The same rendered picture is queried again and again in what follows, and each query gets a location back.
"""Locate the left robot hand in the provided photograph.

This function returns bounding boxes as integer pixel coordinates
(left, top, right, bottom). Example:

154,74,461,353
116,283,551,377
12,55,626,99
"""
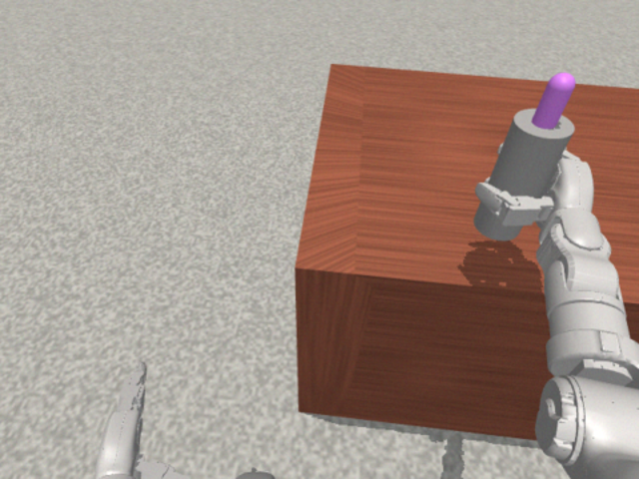
94,361,189,479

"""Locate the right robot hand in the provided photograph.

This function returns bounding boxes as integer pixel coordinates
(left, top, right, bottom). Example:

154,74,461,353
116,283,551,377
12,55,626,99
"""
475,143,594,229

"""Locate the bottle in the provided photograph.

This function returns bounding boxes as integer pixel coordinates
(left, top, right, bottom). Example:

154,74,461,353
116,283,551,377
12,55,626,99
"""
473,73,576,241

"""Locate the right robot arm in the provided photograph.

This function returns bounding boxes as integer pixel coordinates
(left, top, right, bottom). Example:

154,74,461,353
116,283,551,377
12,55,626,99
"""
535,208,639,479

